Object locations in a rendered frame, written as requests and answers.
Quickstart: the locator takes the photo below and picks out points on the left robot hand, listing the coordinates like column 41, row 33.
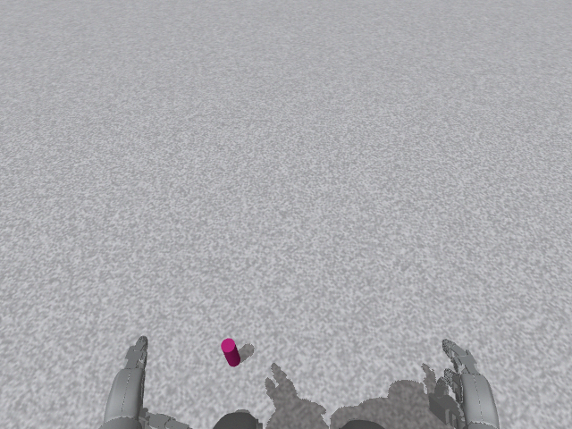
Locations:
column 127, row 392

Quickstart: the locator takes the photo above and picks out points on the right robot hand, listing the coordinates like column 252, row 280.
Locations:
column 474, row 402

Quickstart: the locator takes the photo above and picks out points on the can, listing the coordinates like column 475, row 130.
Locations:
column 230, row 351

